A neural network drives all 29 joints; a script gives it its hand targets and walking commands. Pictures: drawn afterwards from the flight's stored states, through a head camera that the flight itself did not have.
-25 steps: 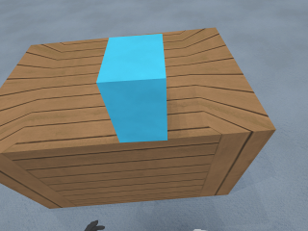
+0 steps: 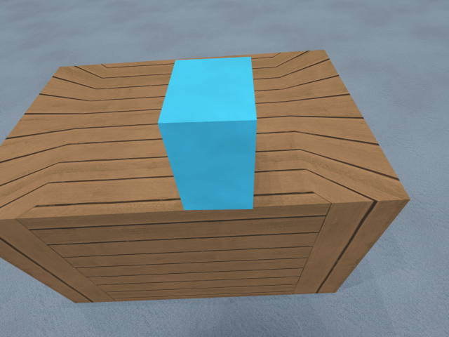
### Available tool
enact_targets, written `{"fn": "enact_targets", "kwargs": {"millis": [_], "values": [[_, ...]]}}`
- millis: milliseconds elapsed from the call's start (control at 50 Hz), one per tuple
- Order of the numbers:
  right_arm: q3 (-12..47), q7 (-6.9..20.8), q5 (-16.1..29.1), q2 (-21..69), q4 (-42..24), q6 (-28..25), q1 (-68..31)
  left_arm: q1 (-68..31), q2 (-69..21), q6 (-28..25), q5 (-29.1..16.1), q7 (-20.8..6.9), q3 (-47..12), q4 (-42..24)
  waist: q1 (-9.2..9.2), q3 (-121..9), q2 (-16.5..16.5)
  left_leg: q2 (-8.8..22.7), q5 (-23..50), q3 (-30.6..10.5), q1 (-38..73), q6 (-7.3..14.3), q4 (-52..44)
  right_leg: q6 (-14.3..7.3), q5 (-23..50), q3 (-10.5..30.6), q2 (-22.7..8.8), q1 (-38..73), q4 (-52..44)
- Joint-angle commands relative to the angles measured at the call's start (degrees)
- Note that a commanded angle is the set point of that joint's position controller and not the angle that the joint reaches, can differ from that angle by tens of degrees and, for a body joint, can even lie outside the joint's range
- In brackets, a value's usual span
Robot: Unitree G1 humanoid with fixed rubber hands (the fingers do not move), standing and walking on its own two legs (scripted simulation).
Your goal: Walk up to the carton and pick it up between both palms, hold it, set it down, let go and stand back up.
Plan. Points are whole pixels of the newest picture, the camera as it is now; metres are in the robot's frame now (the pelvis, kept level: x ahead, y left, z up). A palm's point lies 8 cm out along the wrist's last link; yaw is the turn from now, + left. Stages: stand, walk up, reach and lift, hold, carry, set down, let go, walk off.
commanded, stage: walk up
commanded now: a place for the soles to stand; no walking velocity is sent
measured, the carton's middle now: (215, 137) +0.53 +0.05 +0.06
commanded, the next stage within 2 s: none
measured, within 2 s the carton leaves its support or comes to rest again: neither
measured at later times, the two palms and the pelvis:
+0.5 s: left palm out of the picture +0.07 +0.34 -0.14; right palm out of the picture -0.01 -0.15 -0.14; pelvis +0.01 +0.09 -0.01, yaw -5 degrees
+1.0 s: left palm out of the picture +0.11 +0.34 -0.13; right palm out of the picture +0.04 -0.14 -0.13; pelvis +0.04 +0.11 +0.00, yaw -8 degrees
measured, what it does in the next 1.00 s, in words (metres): steps to the left: left foot, then right foot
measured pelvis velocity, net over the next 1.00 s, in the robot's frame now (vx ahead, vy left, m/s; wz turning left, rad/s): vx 0.04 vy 0.11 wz -0.13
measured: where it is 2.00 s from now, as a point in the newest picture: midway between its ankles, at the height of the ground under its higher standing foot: outside the picture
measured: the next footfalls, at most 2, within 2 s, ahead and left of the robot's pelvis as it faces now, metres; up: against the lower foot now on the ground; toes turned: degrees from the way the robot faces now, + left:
left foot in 0.24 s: +0.05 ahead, +0.21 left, +0.00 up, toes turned +1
right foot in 0.50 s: +0.06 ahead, -0.02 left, +0.00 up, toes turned -4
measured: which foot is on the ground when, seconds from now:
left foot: up 0.00-0.22, down 0.24-1.00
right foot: down 0.00-0.26, up 0.28-0.48, down 0.50-1.00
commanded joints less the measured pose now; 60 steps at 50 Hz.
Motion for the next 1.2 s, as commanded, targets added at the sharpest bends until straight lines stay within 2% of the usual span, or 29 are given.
{"fn": "enact_targets", "kwargs": {"millis": [0,40,60,120,140,160,180,200,220,240,260,300,320,340,400,440,460,480,500,520,540,560,580,620,660,760,840,1180], "values": [[-2.6,0.6,-2.0,-7.8,-5.8,1.9,1.3,6.7,14.2,-0.9,1.2,4.6,5.6,-3.9,1.36,-1.5,-7.1,5.2,-7.1,-6.9,-18.7,-1.2,17.7,-13.1,-22.6,31.6,-23.4,9.4,-18.4],[-2.8,0.6,-1.3,-7.2,-5.6,1.5,2.7,3.8,12.2,-1.5,1.2,4.3,5.7,-5.7,0.14,-2.9,-9.2,6.1,-4.3,-7.6,-15.1,-2.2,18.9,-11.7,-18.8,25.1,-19.9,6.1,-18.3],[-2.8,0.9,-1.7,-6.9,-5.7,1.5,3.4,4.2,11.8,-1.6,1.3,4.0,5.8,-6.0,0.01,-3.9,-9.8,6.3,-3.8,-7.1,-13.6,-2.6,18.7,-11.1,-18.9,23.1,-18.6,5.4,-17.9],[-2.8,1.1,-0.2,-6.0,-4.7,1.2,6.7,0.4,12.2,-1.2,1.2,2.6,6.3,-7.7,-1.2,-5.4,-13.9,5.7,-4.3,-5.2,-5.0,-2.4,10.6,-9.2,-17.8,16.9,-14.7,-0.4,-15.8],[-2.9,1.3,0.2,-5.7,-4.0,1.0,9.1,-0.9,12.3,-0.7,1.5,2.0,6.4,-8.4,-2.43,-6.2,-14.4,4.6,-2.5,-3.4,0.3,-1.5,6.2,-7.6,-19.3,14.3,-12.6,-3.7,-14.1],[-3.2,1.4,0.7,-5.4,-2.5,0.7,12.8,-2.8,12.1,0.1,1.5,1.3,6.0,-8.8,-4.53,-7.0,-13.0,2.8,3.2,-0.4,7.1,-0.6,-0.1,-5.6,-22.1,11.1,-9.8,-8.0,-10.8],[-4.2,1.3,1.0,-6.4,-1.5,0.6,14.3,-3.5,11.2,0.8,1.8,0.9,5.5,-9.3,-5.61,-6.2,-9.3,0.6,7.0,1.6,9.7,-0.3,-4.3,-4.0,-24.2,8.3,-6.8,-10.6,-5.0],[-4.7,0.9,1.5,-7.8,-0.3,0.4,17.2,-0.2,8.0,1.3,1.7,0.1,4.3,-8.9,-5.9,-6.9,-0.8,1.1,3.2,-1.3,9.6,-0.4,-10.3,-2.4,-29.7,4.2,-2.5,-12.3,4.4],[-5.2,0.5,1.3,-11.6,-1.5,0.5,16.0,3.0,2.9,1.4,0.8,-0.4,3.0,-10.2,-4.78,-4.5,12.2,13.7,-13.6,-20.9,4.1,2.5,-21.2,0.6,-29.7,-0.9,4.7,-17.3,17.3],[-5.4,-1.0,2.9,-16.0,-4.4,0.8,5.7,4.3,4.5,1.6,-0.7,0.2,4.0,-10.6,-2.63,0.4,13.3,21.2,-30.8,-29.8,-10.9,7.4,-28.1,0.5,-29.9,4.4,4.8,-14.1,24.8],[-5.1,-2.2,2.9,-15.2,-5.0,0.6,2.1,5.7,6.4,1.8,-0.7,0.1,4.2,-9.5,-0.71,2.7,11.2,22.3,-34.7,-31.1,-17.4,8.6,-30.6,0.1,-26.6,8.1,2.5,-9.9,28.5],[-3.4,-2.6,2.2,-10.1,-5.2,-0.5,1.4,6.6,6.9,1.4,-0.7,-0.4,4.2,-7.6,0.35,6.2,7.0,16.3,-24.3,-22.1,-14.5,6.4,-26.4,0.2,-19.1,8.9,1.7,-10.3,26.5],[-3.3,-2.6,1.7,-10.0,-5.3,-1.1,1.0,8.4,6.4,0.9,-0.3,-0.5,4.1,-6.4,0.95,5.5,8.1,15.7,-19.9,-19.4,-12.3,6.0,-24.8,0.2,-17.0,8.0,1.2,-9.7,24.5],[-3.1,-2.4,1.3,-9.5,-5.2,-1.5,1.0,9.6,5.6,0.3,0.5,-0.7,3.7,-6.0,1.19,4.7,9.1,15.8,-16.2,-18.7,-10.3,6.6,-23.2,0.2,-16.1,6.7,0.6,-8.6,22.3],[-3.1,-1.8,0.3,-8.5,-4.1,-2.0,3.5,7.0,4.8,-0.7,1.2,-0.8,3.1,-6.9,-0.21,3.3,8.3,15.6,-9.4,-16.7,-6.7,7.6,-19.8,-0.1,-14.7,3.3,0.2,-2.4,9.3],[-2.3,-1.3,0.0,-8.3,-3.3,-2.1,3.7,7.3,4.3,-1.5,1.2,-0.6,2.9,-7.1,1.53,2.1,4.7,14.8,1.4,-13.1,-9.7,6.0,-14.7,-1.6,-2.1,3.8,0.2,7.9,-5.0],[-1.6,-1.0,0.3,-6.9,-2.8,-2.2,5.0,8.7,4.9,-2.0,1.2,-0.4,2.9,-7.1,2.21,0.1,3.0,13.4,6.4,-11.1,-11.5,4.5,-11.6,-2.6,2.7,8.4,-1.3,13.2,-6.6],[-0.6,-0.8,0.6,-4.0,-3.3,-2.8,7.8,10.4,7.2,-2.0,1.3,-0.2,3.4,-6.4,1.56,-2.7,-3.2,10.4,7.4,-7.3,-12.9,2.9,-6.8,-4.1,3.8,17.1,-6.1,16.4,-7.9],[0.2,-0.9,2.3,-1.6,-3.2,-2.8,10.2,5.0,10.6,-1.8,-0.9,-0.1,3.8,-6.0,-2.94,-0.5,-6.4,4.2,4.1,-2.6,-7.7,1.7,-7.8,-7.2,-0.9,21.8,-10.0,6.6,-8.9],[0.4,-1.2,1.7,-1.8,-2.1,-2.7,10.8,3.5,10.1,-1.3,-1.6,-0.6,3.8,-4.8,-3.05,-0.1,-7.5,5.0,2.6,-3.5,0.3,2.1,-10.4,-7.5,-8.5,19.1,-8.6,-0.6,-9.4],[-0.1,-1.4,1.5,-3.5,-1.7,-3.0,10.0,2.4,6.8,-1.1,-1.4,-1.1,2.7,-4.4,-2.58,0.8,-6.4,5.7,4.8,-5.2,2.0,2.2,-12.4,-5.7,-6.4,14.6,-5.3,-0.6,-8.5],[-0.8,-1.4,1.8,-6.0,-1.7,-3.3,8.5,3.8,4.7,-1.2,-0.8,-1.1,2.0,-4.2,-1.08,0.2,-3.3,6.5,8.5,-6.4,1.0,2.5,-13.1,-4.4,-0.2,10.8,-2.6,2.7,-5.9],[-1.1,-1.4,1.7,-7.1,-1.5,-3.5,7.9,4.9,4.6,-1.4,-0.5,-1.0,1.7,-4.1,-0.56,-1.2,-2.1,7.4,13.0,-6.8,1.9,2.8,-13.9,-3.8,4.8,9.4,-2.0,4.1,-3.6],[-1.0,-1.6,1.2,-5.8,-1.0,-3.9,9.2,4.9,5.1,-1.7,-0.3,-0.8,1.5,-3.1,-0.71,-3.6,-2.6,9.1,20.8,-6.8,5.1,3.3,-13.9,-3.2,9.0,8.3,-1.9,4.9,-1.9],[-1.0,-1.8,1.5,-5.5,-0.9,-4.0,8.5,4.3,4.9,-1.8,-0.2,-0.6,1.5,-2.4,-0.58,-5.1,-1.5,8.9,24.9,-5.0,5.9,3.1,-13.1,-3.1,11.8,8.3,-2.4,6.9,-1.8],[-1.1,-2.0,1.7,-4.4,-0.3,-3.3,7.4,2.6,4.6,-1.4,-0.7,-0.1,1.2,-0.8,-0.77,-3.5,0.2,8.1,25.1,-2.9,7.0,2.9,-13.6,-2.7,11.5,7.9,-2.4,5.5,-1.7],[-1.5,-2.0,1.5,-4.7,0.2,-3.0,7.0,1.8,4.7,-1.0,-0.4,0.1,1.1,0.4,-0.81,-2.3,0.1,8.8,23.1,-3.0,7.3,3.5,-14.8,-2.3,8.8,7.8,-2.0,4.5,-1.9],[-1.1,-2.2,1.1,-5.1,2.8,-2.3,6.1,2.3,5.7,-1.2,-0.9,0.4,0.7,3.4,-0.85,-2.0,-2.4,7.9,17.0,0.6,9.6,3.2,-14.9,-2.7,10.7,10.5,-1.8,3.5,-3.2]]}}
